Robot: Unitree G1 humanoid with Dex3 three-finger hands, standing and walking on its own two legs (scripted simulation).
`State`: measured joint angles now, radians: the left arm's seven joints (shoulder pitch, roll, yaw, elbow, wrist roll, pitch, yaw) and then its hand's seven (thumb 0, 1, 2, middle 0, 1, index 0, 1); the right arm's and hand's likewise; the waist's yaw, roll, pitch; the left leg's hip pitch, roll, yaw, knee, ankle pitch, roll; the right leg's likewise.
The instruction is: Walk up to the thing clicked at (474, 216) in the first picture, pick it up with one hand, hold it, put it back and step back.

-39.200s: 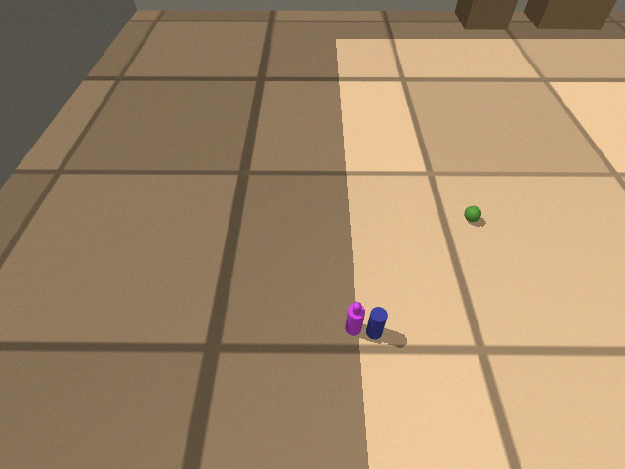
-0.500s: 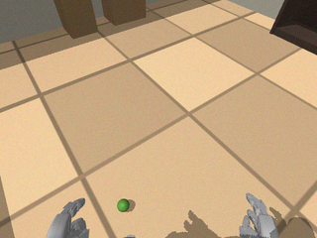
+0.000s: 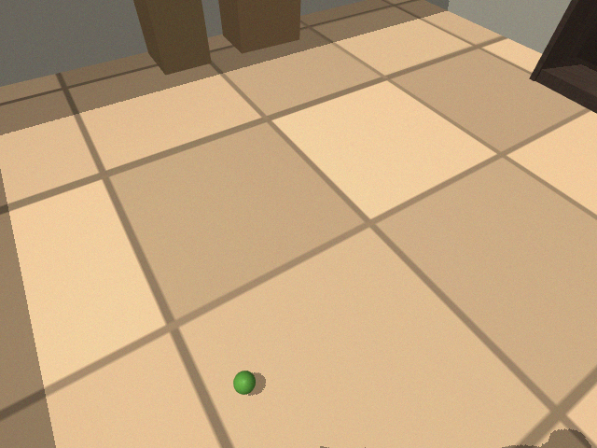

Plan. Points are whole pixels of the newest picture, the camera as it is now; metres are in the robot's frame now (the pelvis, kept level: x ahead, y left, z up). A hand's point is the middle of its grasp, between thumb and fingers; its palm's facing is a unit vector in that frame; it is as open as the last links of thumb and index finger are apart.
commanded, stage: stand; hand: left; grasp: from above
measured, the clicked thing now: (244, 382) +0.41 +0.18 -0.73
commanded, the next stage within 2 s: none
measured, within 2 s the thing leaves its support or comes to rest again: neither
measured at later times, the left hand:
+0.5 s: hand out of the picture +0.02 +0.24 -0.15, palm faces +0.04 -0.94 -0.33, open 7.4 cm
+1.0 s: hand out of the picture +0.05 +0.22 -0.14, palm faces +0.02 -0.95 -0.32, open 7.4 cm
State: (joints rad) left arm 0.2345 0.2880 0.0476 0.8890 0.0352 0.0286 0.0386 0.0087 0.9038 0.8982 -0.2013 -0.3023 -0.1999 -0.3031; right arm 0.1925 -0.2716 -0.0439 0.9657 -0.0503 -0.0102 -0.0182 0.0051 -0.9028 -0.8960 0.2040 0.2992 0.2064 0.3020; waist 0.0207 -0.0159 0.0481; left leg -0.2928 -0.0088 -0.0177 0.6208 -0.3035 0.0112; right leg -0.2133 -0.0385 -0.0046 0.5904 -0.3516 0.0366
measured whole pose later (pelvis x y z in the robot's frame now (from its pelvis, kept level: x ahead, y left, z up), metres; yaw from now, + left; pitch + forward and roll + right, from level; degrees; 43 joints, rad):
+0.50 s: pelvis -0.02 -0.01 +0.02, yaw +1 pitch -5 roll +0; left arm 0.19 0.30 0.04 1.12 0.03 0.00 0.03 0.00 0.90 0.90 -0.20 -0.30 -0.20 -0.30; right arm 0.14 -0.29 -0.04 1.11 -0.03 0.01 -0.01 0.00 -0.90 -0.90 0.20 0.30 0.21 0.30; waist 0.01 0.01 0.06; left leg -0.15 -0.01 -0.03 0.39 -0.16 0.00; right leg -0.07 -0.03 -0.02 0.37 -0.22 0.03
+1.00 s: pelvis -0.01 -0.02 +0.02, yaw +0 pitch -4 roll +0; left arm 0.14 0.30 0.03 1.14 0.02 -0.01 0.02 0.00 0.90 0.90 -0.20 -0.30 -0.20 -0.30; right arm 0.13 -0.30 -0.01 1.14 -0.02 0.00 -0.01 0.00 -0.90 -0.90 0.20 0.30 0.21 0.30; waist 0.00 0.01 0.07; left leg -0.14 0.02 -0.04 0.36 -0.16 -0.02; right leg -0.06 -0.01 -0.02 0.33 -0.21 0.01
